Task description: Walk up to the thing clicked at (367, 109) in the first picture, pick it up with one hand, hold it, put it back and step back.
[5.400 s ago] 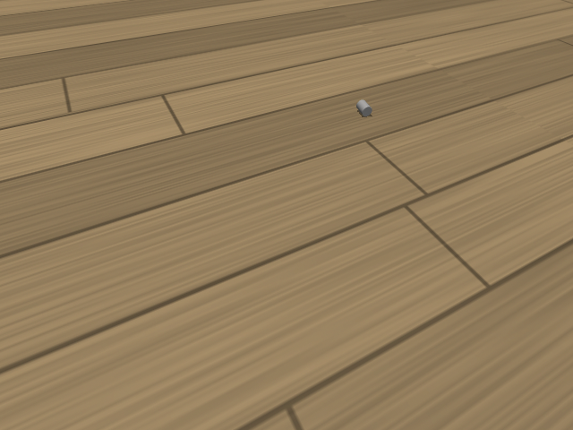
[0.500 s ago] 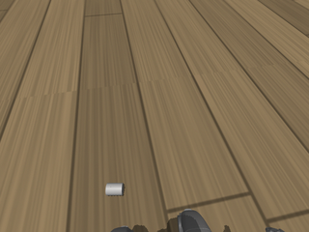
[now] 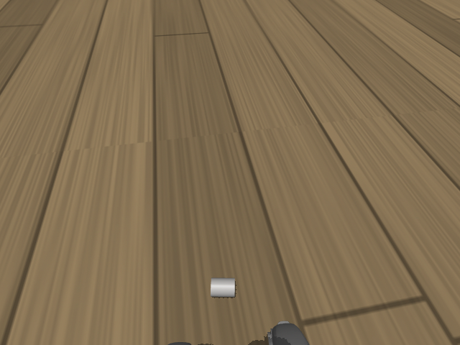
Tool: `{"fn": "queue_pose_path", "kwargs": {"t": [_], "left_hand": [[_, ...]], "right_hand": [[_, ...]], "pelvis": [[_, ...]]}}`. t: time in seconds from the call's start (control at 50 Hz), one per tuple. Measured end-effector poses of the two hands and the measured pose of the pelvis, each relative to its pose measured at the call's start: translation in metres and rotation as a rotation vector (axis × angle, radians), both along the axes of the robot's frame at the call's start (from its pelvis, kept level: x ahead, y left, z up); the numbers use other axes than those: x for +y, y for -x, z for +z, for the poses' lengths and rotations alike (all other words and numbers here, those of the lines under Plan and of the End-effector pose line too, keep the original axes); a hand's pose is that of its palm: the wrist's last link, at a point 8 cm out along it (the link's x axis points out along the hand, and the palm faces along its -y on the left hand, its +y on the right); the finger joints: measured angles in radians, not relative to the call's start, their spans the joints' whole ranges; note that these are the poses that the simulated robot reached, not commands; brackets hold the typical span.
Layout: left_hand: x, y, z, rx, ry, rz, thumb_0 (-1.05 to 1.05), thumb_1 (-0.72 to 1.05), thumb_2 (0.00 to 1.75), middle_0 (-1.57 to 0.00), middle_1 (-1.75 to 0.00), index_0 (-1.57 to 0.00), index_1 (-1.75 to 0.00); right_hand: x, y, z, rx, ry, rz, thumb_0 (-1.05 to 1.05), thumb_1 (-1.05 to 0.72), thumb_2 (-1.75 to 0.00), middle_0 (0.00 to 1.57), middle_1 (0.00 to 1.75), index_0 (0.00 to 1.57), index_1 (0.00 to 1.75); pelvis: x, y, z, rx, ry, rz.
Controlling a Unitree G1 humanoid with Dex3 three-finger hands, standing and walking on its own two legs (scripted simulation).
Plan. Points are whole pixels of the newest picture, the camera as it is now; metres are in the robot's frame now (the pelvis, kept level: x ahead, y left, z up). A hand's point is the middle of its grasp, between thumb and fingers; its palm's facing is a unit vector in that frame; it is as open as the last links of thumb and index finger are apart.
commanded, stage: walk up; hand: left
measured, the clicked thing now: (222, 287) +0.46 +0.03 -0.68
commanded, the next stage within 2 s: stand in 1.82 s
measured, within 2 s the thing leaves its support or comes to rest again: neither
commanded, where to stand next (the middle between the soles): +0.13 -0.08 m, yaw -5 degrees
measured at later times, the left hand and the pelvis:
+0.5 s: hand (116, 330) +0.19 +0.22 -0.12, palm faces -0.15 -0.93 -0.34, open 7.4 cm; pelvis +0.02 -0.02 +0.02, yaw -6 degrees
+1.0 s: hand out of the picture +0.14 +0.21 -0.10, palm faces -0.09 -0.94 -0.34, open 7.4 cm; pelvis +0.02 -0.03 +0.05, yaw -5 degrees
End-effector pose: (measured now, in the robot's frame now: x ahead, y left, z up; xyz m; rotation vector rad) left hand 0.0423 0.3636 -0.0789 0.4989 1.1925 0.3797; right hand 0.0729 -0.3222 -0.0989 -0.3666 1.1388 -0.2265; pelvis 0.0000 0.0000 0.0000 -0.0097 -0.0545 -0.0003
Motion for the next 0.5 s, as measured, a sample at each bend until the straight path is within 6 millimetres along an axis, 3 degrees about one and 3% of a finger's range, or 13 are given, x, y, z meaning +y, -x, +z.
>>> {"fn": "queue_pose_path", "kwargs": {"t": [0.08, 0.16, 0.32, 0.42, 0.5], "left_hand": [[0.003, -0.022, -0.008, 0.008, 0.087, -0.026, 0.01, 0.90, 0.90, -0.20, -0.30, -0.20, -0.30], [-0.007, -0.044, -0.014, 0.026, 0.158, -0.056, 0.01, 0.90, 0.90, -0.20, -0.30, -0.20, -0.30], [-0.046, -0.100, -0.021, 0.004, 0.239, -0.148, 0.01, 0.90, 0.90, -0.20, -0.30, -0.20, -0.30], [-0.079, -0.133, -0.020, -0.048, 0.247, -0.211, 0.01, 0.90, 0.90, -0.20, -0.30, -0.20, -0.30], [-0.098, -0.141, -0.009, -0.090, 0.250, -0.234, 0.01, 0.90, 0.90, -0.21, -0.30, -0.21, -0.30]], "right_hand": [[0.024, 0.015, 0.017, 0.023, 0.011, -0.023, 0.01, -0.90, -0.90, 0.21, 0.30, 0.20, 0.30], [0.025, 0.027, 0.032, 0.051, 0.059, -0.047, 0.01, -0.89, -0.90, 0.21, 0.30, 0.21, 0.30], [-0.007, 0.058, 0.053, 0.115, 0.164, -0.110, 0.01, -0.89, -0.90, 0.21, 0.30, 0.21, 0.30], [-0.034, 0.067, 0.043, 0.135, 0.156, -0.143, 0.01, -0.89, -0.90, 0.21, 0.30, 0.20, 0.30], [-0.039, 0.057, 0.035, 0.108, 0.121, -0.166, 0.01, -0.90, -0.90, 0.21, 0.30, 0.20, 0.30]], "pelvis": [[0.012, -0.007, 0.013, 0.004, 0.009, -0.017], [0.019, -0.012, 0.022, 0.014, 0.013, -0.033], [0.011, -0.017, 0.026, 0.027, 0.010, -0.074], [-0.008, -0.020, 0.020, 0.029, 0.024, -0.090], [-0.018, -0.020, 0.023, 0.016, 0.001, -0.097]]}}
